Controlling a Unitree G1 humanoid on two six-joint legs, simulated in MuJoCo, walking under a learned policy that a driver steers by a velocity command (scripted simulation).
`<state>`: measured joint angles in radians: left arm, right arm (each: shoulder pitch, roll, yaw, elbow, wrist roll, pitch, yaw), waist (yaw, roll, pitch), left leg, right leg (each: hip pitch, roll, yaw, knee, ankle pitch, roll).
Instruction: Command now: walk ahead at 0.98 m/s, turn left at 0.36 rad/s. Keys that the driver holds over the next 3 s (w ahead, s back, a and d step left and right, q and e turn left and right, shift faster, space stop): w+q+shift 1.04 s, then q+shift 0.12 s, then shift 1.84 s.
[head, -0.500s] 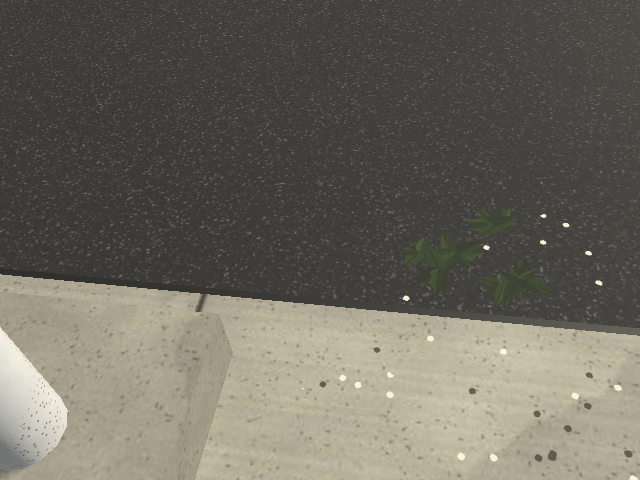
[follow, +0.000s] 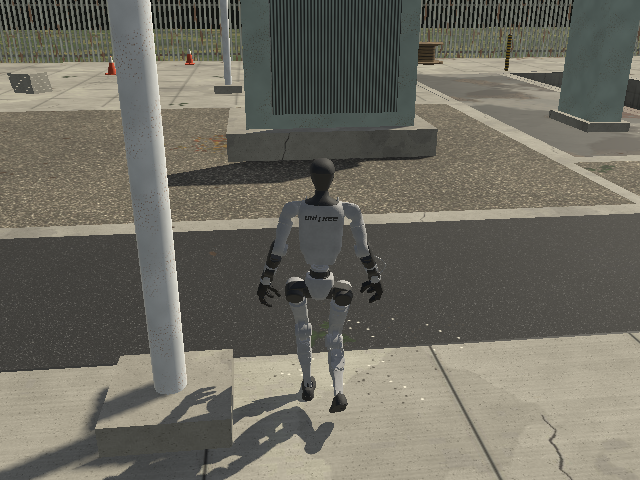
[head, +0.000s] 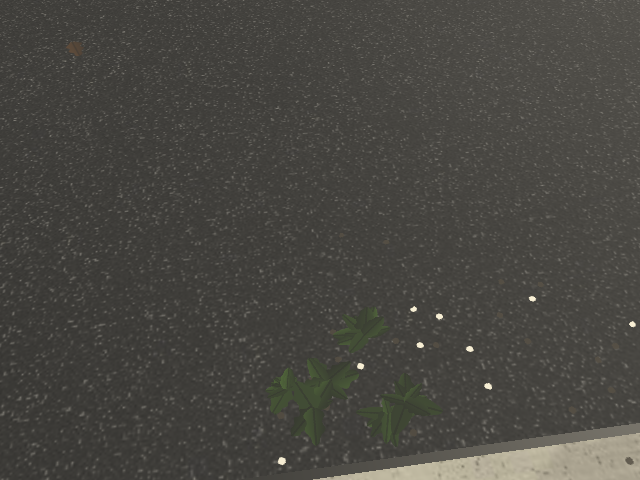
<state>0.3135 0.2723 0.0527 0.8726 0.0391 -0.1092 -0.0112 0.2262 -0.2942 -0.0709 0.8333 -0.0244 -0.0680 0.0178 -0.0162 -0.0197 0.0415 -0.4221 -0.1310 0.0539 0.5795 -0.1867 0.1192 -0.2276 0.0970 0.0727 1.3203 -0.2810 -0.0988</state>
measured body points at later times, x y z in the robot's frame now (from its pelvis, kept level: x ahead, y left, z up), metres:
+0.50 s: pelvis +0.45 -0.01 +0.02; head +0.48 +0.00 +0.47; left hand +0.43 +0.29 -0.09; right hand +0.67 -0.24 -0.09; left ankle +0.38 +0.07 -0.62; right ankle +0.47 -0.14 -0.72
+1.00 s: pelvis +0.83 +0.24 +0.01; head +0.85 +0.26 +0.46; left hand +0.80 +0.55 -0.05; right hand +1.05 +0.05 -0.11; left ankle +0.77 +0.20 -0.72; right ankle +1.07 +0.21 -0.65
